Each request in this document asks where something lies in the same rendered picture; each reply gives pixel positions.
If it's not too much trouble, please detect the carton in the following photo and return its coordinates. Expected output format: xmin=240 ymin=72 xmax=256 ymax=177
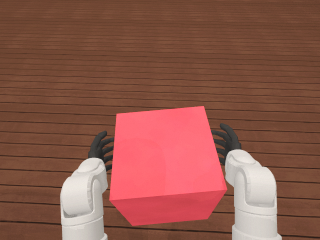
xmin=109 ymin=106 xmax=227 ymax=226

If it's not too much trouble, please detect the robot right forearm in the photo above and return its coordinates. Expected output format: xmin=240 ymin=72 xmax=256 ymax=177
xmin=225 ymin=149 xmax=282 ymax=240

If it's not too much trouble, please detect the robot right hand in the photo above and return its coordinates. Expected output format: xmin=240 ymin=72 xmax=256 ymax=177
xmin=211 ymin=123 xmax=242 ymax=165

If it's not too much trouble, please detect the robot left hand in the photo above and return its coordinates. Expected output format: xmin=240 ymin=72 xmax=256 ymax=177
xmin=88 ymin=130 xmax=115 ymax=172

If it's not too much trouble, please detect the robot left forearm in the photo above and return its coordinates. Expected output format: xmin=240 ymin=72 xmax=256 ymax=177
xmin=60 ymin=157 xmax=108 ymax=240

